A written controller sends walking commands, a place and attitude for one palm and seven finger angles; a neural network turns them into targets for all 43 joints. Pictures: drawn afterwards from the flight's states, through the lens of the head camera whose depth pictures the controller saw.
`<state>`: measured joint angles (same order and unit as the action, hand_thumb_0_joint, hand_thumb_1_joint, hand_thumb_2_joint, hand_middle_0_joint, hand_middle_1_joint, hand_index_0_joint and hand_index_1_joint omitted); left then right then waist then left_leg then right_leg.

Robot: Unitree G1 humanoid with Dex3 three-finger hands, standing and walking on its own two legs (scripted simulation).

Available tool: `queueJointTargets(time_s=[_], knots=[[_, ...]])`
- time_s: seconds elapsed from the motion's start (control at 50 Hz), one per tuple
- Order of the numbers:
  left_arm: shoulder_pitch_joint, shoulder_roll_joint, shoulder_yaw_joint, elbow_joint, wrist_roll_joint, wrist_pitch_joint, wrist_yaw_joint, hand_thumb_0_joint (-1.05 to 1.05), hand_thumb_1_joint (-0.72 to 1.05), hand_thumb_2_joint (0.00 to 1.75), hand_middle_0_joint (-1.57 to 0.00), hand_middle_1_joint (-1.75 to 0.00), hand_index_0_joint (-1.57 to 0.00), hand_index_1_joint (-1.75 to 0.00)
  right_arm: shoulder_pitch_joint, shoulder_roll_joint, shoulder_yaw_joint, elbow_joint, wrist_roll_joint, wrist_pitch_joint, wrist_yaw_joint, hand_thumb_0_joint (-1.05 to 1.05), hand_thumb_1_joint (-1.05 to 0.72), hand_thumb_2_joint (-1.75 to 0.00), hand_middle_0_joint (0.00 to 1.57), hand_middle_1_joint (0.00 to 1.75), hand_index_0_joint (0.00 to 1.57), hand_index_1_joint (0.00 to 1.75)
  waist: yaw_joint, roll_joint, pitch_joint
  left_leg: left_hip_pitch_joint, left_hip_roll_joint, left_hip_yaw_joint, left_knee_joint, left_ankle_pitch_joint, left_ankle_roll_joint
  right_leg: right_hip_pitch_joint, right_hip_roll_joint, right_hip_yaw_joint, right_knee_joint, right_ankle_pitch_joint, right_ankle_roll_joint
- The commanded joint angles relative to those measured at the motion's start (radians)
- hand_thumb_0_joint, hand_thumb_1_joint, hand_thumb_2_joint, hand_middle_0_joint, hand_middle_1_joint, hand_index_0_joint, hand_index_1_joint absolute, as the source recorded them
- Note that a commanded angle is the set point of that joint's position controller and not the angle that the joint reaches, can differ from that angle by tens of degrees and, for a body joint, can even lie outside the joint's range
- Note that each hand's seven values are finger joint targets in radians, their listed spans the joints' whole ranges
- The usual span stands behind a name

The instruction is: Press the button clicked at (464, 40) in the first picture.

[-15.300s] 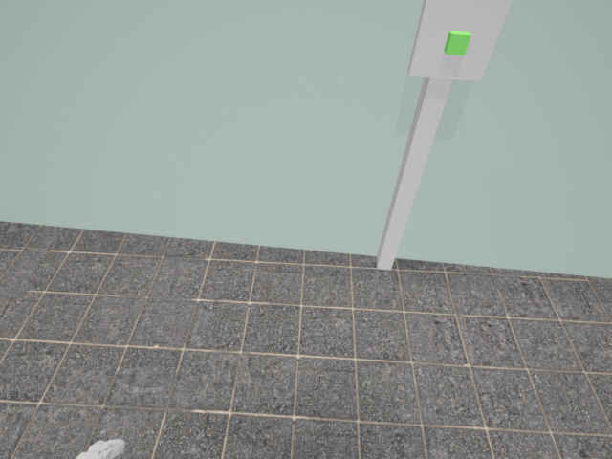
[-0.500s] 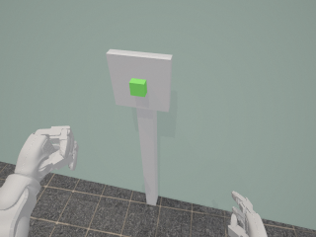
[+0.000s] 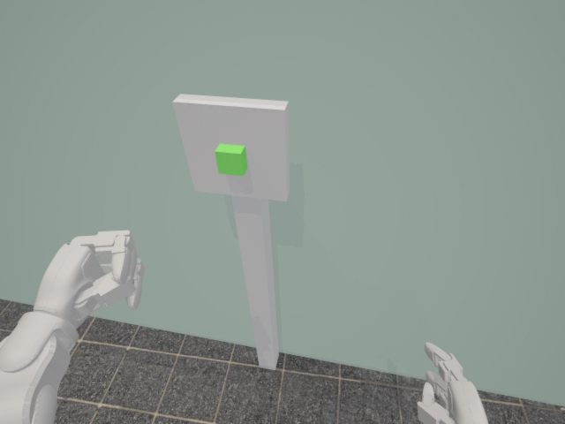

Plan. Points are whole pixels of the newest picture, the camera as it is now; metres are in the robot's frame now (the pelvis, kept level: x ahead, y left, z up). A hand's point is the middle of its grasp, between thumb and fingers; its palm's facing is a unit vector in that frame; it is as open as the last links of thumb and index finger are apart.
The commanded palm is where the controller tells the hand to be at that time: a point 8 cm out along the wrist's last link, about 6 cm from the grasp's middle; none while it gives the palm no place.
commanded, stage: aim a knuckle at the button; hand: left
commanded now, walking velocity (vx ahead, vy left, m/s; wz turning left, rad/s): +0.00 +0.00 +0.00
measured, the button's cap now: (232, 158) +0.48 +0.14 +0.16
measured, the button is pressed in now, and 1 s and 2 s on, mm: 0 0 0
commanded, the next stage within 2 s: none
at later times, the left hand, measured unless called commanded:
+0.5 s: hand (169, 251) +0.29 +0.18 +0.14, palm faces -0.06 -1.00 -0.06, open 3.1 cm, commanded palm +0.26 +0.23 +0.14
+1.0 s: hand (214, 226) +0.35 +0.14 +0.13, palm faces -0.11 -0.99 -0.03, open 3.1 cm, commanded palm +0.33 +0.20 +0.13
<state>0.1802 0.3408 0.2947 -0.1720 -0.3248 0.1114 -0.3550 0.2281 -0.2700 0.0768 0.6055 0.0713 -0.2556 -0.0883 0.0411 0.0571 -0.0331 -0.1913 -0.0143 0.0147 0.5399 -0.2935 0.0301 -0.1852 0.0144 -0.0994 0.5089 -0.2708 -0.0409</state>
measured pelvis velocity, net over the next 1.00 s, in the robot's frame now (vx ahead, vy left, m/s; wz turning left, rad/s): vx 0.01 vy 0.00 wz -0.02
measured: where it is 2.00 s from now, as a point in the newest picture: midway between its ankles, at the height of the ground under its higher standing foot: outside the picture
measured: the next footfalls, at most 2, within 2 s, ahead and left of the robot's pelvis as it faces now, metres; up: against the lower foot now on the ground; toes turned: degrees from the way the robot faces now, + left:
none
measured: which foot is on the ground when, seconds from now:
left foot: down 0.00-1.00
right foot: down 0.00-1.00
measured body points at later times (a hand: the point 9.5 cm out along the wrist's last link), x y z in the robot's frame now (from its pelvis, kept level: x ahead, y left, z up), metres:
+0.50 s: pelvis +0.00 -0.01 +0.00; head -0.02 -0.03 +0.45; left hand +0.28 +0.24 +0.15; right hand +0.18 -0.24 -0.07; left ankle +0.00 +0.10 -0.73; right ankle +0.01 -0.09 -0.73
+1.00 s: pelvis +0.01 +0.00 +0.00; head +0.00 -0.02 +0.45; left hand +0.35 +0.19 +0.13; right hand +0.17 -0.24 -0.09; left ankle +0.00 +0.10 -0.73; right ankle +0.01 -0.09 -0.73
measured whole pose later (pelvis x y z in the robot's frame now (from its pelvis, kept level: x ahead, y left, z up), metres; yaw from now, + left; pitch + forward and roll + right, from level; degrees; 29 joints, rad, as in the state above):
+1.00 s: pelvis +0.01 +0.00 +0.00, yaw -1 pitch +0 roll +0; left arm -0.21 0.24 0.13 0.23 -0.23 0.03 -0.21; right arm 0.24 -0.25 0.06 0.63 0.06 -0.18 -0.07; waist 0.00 0.04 -0.04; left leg -0.24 -0.02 0.04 0.53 -0.30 0.03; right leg -0.26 0.01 -0.07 0.55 -0.29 -0.04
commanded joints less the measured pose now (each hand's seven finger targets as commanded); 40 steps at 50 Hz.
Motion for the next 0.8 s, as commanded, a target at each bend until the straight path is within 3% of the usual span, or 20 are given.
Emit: queueJointTargets(time_s=[0.0, 0.06, 0.1, 0.14, 0.2, 0.24, 0.28, 0.36, 0.38, 0.4, 0.44, 0.48, 0.56, 0.58, 0.6, 0.68, 0.72, 0.76, 0.78], knots=[[-0.215, 0.202, 0.11, -0.208, -0.024, -0.055, -0.001, 0.0, 0.9, 0.9, -1.3, -1.5, -1.3, -1.5, -0.159, -0.104, -0.049, -0.174, 0.001, -0.066, -0.008, 0.0, -0.9, -0.9, 0.2, 0.3, 0.2, 0.3, 0.003, -0.034, -0.083, 0.009, 0.01, -0.051, -0.079, 0.125, 0.012, -0.006, -0.02, 0.077, -0.113, 0.07, 0.03], [-0.267, 0.173, 0.089, -0.241, -0.029, -0.087, 0.009, 0.0, 0.9, 0.9, -1.3, -1.5, -1.3, -1.5, -0.157, -0.094, -0.047, -0.17, -0.001, -0.078, -0.009, 0.0, -0.9, -0.9, 0.2, 0.3, 0.2, 0.3, -0.002, 0.012, -0.128, 0.048, 0.008, -0.052, -0.074, 0.16, 0.008, 0.0, -0.017, 0.063, -0.091, 0.128, 0.028], [-0.295, 0.169, 0.08, -0.187, -0.032, -0.096, 0.017, 0.0, 0.9, 0.9, -1.3, -1.5, -1.3, -1.5, -0.148, -0.098, -0.047, -0.152, -0.001, -0.079, -0.013, 0.0, -0.9, -0.9, 0.2, 0.3, 0.2, 0.3, -0.015, -0.033, -0.09, 0.022, 0.009, -0.051, -0.068, 0.134, 0.01, -0.02, -0.016, 0.074, -0.105, 0.099, 0.034], [-0.339, 0.143, 0.042, -0.133, -0.02, -0.1, 0.023, 0.0, 0.9, 0.9, -1.3, -1.5, -1.3, -1.5, -0.14, -0.1, -0.047, -0.138, 0.002, -0.078, -0.016, 0.0, -0.9, -0.9, 0.2, 0.3, 0.2, 0.3, -0.028, -0.039, -0.048, 0.012, 0.009, -0.055, -0.074, 0.103, 0.011, -0.053, -0.016, 0.07, -0.109, 0.061, 0.034], [-0.339, 0.14, 0.024, -0.075, -0.001, -0.085, 0.029, 0.0, 0.9, 0.9, -1.3, -1.5, -1.3, -1.5, -0.14, -0.105, -0.051, -0.139, 0.002, -0.074, -0.017, 0.0, -0.9, -0.9, 0.2, 0.3, 0.2, 0.3, -0.022, -0.053, -0.039, -0.011, 0.009, -0.051, -0.073, 0.091, 0.012, -0.053, -0.023, 0.083, -0.111, 0.042, 0.034], [-0.373, 0.136, 0.008, -0.086, 0.013, -0.083, 0.033, 0.0, 0.9, 0.9, -1.3, -1.5, -1.3, -1.5, -0.146, -0.098, -0.051, -0.147, 0.003, -0.072, -0.016, 0.0, -0.9, -0.9, 0.2, 0.3, 0.2, 0.3, -0.018, 0.004, -0.068, 0.008, 0.006, -0.05, -0.075, 0.1, 0.01, -0.045, -0.027, 0.082, -0.101, 0.058, 0.03], [-0.373, 0.138, 0.006, -0.093, 0.018, -0.087, 0.041, 0.0, 0.9, 0.9, -1.3, -1.5, -1.3, -1.5, -0.143, -0.099, -0.05, -0.153, 0.0, -0.071, -0.012, 0.0, -0.9, -0.9, 0.2, 0.3, 0.2, 0.3, -0.011, -0.037, -0.106, 0.01, 0.008, -0.05, -0.074, 0.13, 0.011, -0.016, -0.024, 0.076, -0.088, 0.093, 0.029], [-0.435, 0.186, 0.071, -0.067, 0.013, -0.111, 0.061, 0.0, 0.9, 0.9, -1.3, -1.5, -1.3, -1.5, -0.145, -0.095, -0.05, -0.148, -0.005, -0.06, -0.013, 0.0, -0.9, -0.9, 0.2, 0.3, 0.2, 0.3, -0.007, -0.054, -0.151, 0.005, 0.004, -0.038, -0.065, 0.165, 0.01, 0.018, -0.03, 0.087, -0.077, 0.15, 0.035], [-0.42, 0.21, 0.102, -0.039, 0.012, -0.116, 0.069, 0.0, 0.9, 0.9, -1.3, -1.5, -1.3, -1.5, -0.139, -0.095, -0.052, -0.142, -0.007, -0.055, -0.012, 0.0, -0.9, -0.9, 0.2, 0.3, 0.2, 0.3, 0.0, -0.088, -0.151, -0.01, 0.008, -0.038, -0.061, 0.168, 0.01, 0.029, -0.029, 0.095, -0.081, 0.149, 0.037], [-0.437, 0.173, 0.068, -0.032, 0.013, -0.12, 0.069, 0.0, 0.9, 0.9, -1.3, -1.5, -1.3, -1.5, -0.144, -0.093, -0.05, -0.145, -0.006, -0.053, -0.01, 0.0, -0.9, -0.9, 0.2, 0.3, 0.2, 0.3, -0.006, -0.056, -0.14, -0.011, 0.005, -0.032, -0.064, 0.172, 0.01, 0.023, -0.031, 0.093, -0.077, 0.159, 0.035], [-0.447, 0.162, 0.062, 0.011, 0.016, -0.124, 0.072, 0.0, 0.9, 0.9, -1.3, -1.5, -1.3, -1.5, -0.137, -0.094, -0.053, -0.139, -0.003, -0.049, -0.009, 0.0, -0.9, -0.9, 0.2, 0.3, 0.2, 0.3, -0.009, -0.034, -0.127, -0.005, 0.006, -0.029, -0.064, 0.179, 0.006, 0.01, -0.029, 0.087, -0.072, 0.182, 0.033], [-0.473, 0.114, 0.002, 0.004, 0.023, -0.122, 0.066, 0.0, 0.9, 0.9, -1.3, -1.5, -1.3, -1.5, -0.139, -0.091, -0.054, -0.144, -0.001, -0.049, -0.006, 0.0, -0.9, -0.9, 0.2, 0.3, 0.2, 0.3, -0.017, 0.001, -0.133, 0.014, 0.006, -0.027, -0.057, 0.188, 0.007, -0.006, -0.027, 0.088, -0.068, 0.197, 0.029], [-0.526, 0.102, -0.036, 0.046, 0.033, -0.115, 0.062, 0.0, 0.9, 0.9, -1.3, -1.5, -1.3, -1.5, -0.121, -0.1, -0.06, -0.14, 0.002, -0.041, -0.008, 0.0, -0.9, -0.9, 0.2, 0.3, 0.2, 0.3, -0.036, -0.043, -0.133, 0.009, 0.006, -0.03, -0.057, 0.171, 0.009, -0.024, -0.027, 0.085, -0.069, 0.189, 0.033], [-0.514, 0.119, -0.019, 0.063, 0.033, -0.116, 0.066, 0.0, 0.9, 0.9, -1.3, -1.5, -1.3, -1.5, -0.116, -0.103, -0.062, -0.139, 0.001, -0.039, -0.009, 0.0, -0.9, -0.9, 0.2, 0.3, 0.2, 0.3, -0.031, -0.103, -0.125, -0.013, 0.009, -0.032, -0.054, 0.165, 0.011, -0.016, -0.024, 0.089, -0.073, 0.174, 0.036], [-0.534, 0.104, -0.033, 0.071, 0.034, -0.116, 0.067, 0.0, 0.9, 0.9, -1.3, -1.5, -1.3, -1.5, -0.118, -0.104, -0.061, -0.14, 0.0, -0.035, -0.01, 0.0, -0.9, -0.9, 0.2, 0.3, 0.2, 0.3, -0.034, -0.098, -0.132, -0.012, 0.007, -0.029, -0.056, 0.162, 0.012, -0.019, -0.027, 0.092, -0.071, 0.173, 0.037], [-0.637, 0.139, -0.01, 0.059, 0.048, -0.146, 0.103, 0.0, 0.9, 0.9, -1.3, -1.5, -1.3, -1.5, -0.121, -0.1, -0.059, -0.134, -0.005, -0.024, -0.008, 0.0, -0.9, -0.9, 0.2, 0.3, 0.2, 0.3, -0.03, -0.059, -0.167, 0.006, 0.007, -0.033, -0.06, 0.177, 0.009, -0.011, -0.024, 0.087, -0.058, 0.173, 0.03], [-0.662, 0.109, -0.033, 0.031, 0.058, -0.166, 0.121, 0.0, 0.9, 0.9, -1.3, -1.5, -1.3, -1.5, -0.121, -0.087, -0.058, -0.141, -0.006, -0.026, -0.003, 0.0, -0.9, -0.9, 0.2, 0.3, 0.2, 0.3, -0.028, 0.019, -0.215, 0.046, 0.006, -0.031, -0.062, 0.208, 0.004, -0.003, -0.026, 0.081, -0.044, 0.207, 0.022], [-0.66, 0.095, -0.043, 0.07, 0.064, -0.174, 0.136, 0.0, 0.9, 0.9, -1.3, -1.5, -1.3, -1.5, -0.107, -0.089, -0.058, -0.129, -0.007, -0.023, 0.001, 0.0, -0.9, -0.9, 0.2, 0.3, 0.2, 0.3, -0.032, 0.007, -0.217, 0.053, 0.009, -0.034, -0.059, 0.243, -0.001, -0.002, -0.022, 0.072, -0.034, 0.251, 0.019], [-0.658, 0.086, -0.055, 0.109, 0.066, -0.172, 0.139, 0.0, 0.9, 0.9, -1.3, -1.5, -1.3, -1.5, -0.102, -0.092, -0.058, -0.124, -0.009, -0.019, 0.004, 0.0, -0.9, -0.9, 0.2, 0.3, 0.2, 0.3, -0.035, -0.056, -0.202, 0.031, 0.012, -0.036, -0.058, 0.236, 0.002, -0.005, -0.019, 0.072, -0.037, 0.247, 0.022]])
